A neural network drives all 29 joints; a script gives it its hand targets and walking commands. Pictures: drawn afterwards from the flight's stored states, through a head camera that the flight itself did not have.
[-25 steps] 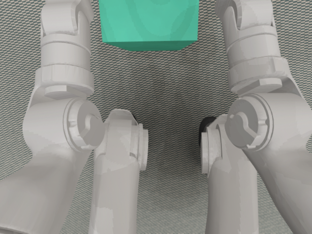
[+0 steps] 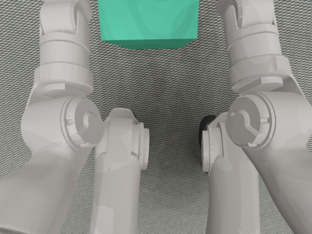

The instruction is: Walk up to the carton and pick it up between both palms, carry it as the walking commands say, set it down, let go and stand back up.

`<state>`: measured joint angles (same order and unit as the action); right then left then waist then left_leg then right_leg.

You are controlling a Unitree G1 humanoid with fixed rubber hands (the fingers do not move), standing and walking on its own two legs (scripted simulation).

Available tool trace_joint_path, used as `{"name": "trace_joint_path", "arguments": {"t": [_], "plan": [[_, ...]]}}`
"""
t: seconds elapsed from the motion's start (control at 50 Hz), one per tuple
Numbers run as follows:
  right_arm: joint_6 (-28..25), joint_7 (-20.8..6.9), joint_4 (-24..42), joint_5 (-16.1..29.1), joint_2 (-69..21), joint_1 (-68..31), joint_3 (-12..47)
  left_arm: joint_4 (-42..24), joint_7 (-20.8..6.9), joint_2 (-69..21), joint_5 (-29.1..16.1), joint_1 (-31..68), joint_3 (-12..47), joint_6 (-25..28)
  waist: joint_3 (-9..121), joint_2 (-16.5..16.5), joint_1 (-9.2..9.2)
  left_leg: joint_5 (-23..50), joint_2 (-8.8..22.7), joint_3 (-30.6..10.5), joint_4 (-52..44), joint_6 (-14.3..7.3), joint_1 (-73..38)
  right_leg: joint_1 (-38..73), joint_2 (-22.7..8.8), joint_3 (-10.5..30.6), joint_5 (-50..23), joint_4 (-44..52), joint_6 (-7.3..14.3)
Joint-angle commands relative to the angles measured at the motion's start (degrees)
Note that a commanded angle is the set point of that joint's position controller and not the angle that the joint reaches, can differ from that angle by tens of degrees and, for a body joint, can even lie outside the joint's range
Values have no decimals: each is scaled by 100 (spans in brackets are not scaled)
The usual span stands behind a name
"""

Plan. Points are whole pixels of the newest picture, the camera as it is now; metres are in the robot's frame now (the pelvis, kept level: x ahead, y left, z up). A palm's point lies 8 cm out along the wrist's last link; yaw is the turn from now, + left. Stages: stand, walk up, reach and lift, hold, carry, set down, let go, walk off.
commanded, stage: set down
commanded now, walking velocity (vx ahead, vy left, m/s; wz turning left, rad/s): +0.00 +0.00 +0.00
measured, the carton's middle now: out of the picture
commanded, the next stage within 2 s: let go in 1.78 s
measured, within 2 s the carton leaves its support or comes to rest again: neither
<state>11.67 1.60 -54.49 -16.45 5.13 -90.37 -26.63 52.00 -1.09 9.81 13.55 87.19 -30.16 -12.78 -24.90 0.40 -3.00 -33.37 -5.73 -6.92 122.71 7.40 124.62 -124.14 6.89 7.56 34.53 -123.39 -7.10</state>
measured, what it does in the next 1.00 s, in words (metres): rises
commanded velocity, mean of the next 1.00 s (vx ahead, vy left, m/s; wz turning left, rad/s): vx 0.00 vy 0.00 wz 0.00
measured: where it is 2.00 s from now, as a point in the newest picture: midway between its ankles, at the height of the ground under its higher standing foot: (166, 152)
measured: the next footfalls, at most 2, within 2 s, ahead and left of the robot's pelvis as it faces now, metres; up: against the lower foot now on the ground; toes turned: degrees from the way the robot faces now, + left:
none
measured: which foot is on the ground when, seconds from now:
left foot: down 0.00-1.00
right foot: down 0.00-1.00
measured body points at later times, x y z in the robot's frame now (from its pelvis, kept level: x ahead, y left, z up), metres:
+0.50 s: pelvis +0.01 +0.00 +0.01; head +0.39 +0.01 +0.23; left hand +0.58 +0.19 -0.17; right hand +0.60 -0.13 -0.17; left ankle +0.12 +0.15 -0.35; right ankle +0.11 -0.15 -0.35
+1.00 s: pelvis +0.02 +0.00 +0.09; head +0.37 +0.01 +0.36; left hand +0.58 +0.20 -0.04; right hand +0.60 -0.13 -0.04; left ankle +0.12 +0.15 -0.35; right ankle +0.11 -0.15 -0.35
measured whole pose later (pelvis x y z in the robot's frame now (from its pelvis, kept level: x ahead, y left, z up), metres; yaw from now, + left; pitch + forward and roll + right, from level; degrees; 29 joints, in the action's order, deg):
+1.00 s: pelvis +0.02 +0.00 +0.09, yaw +0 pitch +46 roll +0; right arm 10.9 7.9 -53.3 -2.4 13.1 -80.3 -15.9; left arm 51.6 7.0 12.5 1.3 78.2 -19.6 -9.3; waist -5.9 0.6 -2.5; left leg -30.8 -4.4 -6.6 104.8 5.8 119.7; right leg -118.9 4.3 6.8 32.1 -105.3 -6.1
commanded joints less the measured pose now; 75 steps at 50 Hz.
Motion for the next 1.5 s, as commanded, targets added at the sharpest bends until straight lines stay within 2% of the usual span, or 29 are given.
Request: {"name": "trace_joint_path", "arguments": {"t": [0.0,0.1,0.18,0.24,0.3,0.4,0.5,0.62,0.74,1.0,1.26,1.48], "plan": [[30,-507,-493,126,-2134,-1604,914,434,-707,-2713,-249,2151,1307,14,5565,77,159,855,-190,1364,-1077,-281,-2586,2798,252,-1445,-802,1051,448],[-177,-77,-413,183,-476,-1289,588,352,-168,-1128,-267,1901,958,269,5838,28,184,1028,-156,1360,-1153,-161,-2885,3092,204,-1465,-957,1091,395],[-459,390,-26,505,961,-1400,525,270,366,171,-520,1713,890,550,6382,-60,216,1613,-133,1321,-1166,-74,-3354,3370,127,-1482,-1411,1059,346],[-634,586,227,952,1493,-1590,766,90,648,794,-901,1764,1068,740,7126,-67,91,2285,-77,1344,-1080,-65,-3727,3629,53,-1447,-1973,964,317],[-672,599,131,1463,1573,-1598,1158,34,758,1140,-1289,1751,1316,841,7532,64,-78,2570,26,1369,-1055,-123,-3791,3747,-37,-1406,-2222,926,293],[-650,482,-168,2096,1461,-1503,1688,225,726,1164,-1635,1563,1570,870,7515,163,-242,2553,139,1341,-1039,-243,-3650,3475,-157,-1309,-2146,930,296],[-647,532,-22,2233,1554,-1399,1854,74,733,1241,-1710,1446,1576,884,8125,185,-198,2654,142,1365,-1042,-278,-3795,3539,-197,-1327,-2258,988,268],[-506,710,477,2022,1645,-1229,1711,-330,847,1257,-1716,1330,1515,748,8957,114,-78,2650,42,1458,-1283,-264,-4124,3868,-133,-1450,-2254,1262,280],[-380,694,467,1634,1433,-790,1343,-248,855,981,-1503,901,1325,618,8425,84,29,2376,-36,1450,-1796,-225,-3723,3641,-59,-1493,-2065,1708,319],[-100,623,843,1332,1144,-582,1050,-832,791,829,-1134,542,992,387,8722,196,-114,2211,-96,1517,-3003,-239,-4140,4246,53,-1446,-1931,2904,287],[-21,575,1271,1108,1004,-35,860,-1287,688,603,-935,-16,897,288,9077,166,-105,3134,-146,1456,-4240,-209,-5487,5151,113,-1427,-2664,4207,206],[-44,406,1368,951,831,375,678,-1382,484,482,-738,-393,771,309,8585,193,-137,3637,-89,1344,-5608,-274,-6491,6023,72,-1279,-3018,5650,172]]}}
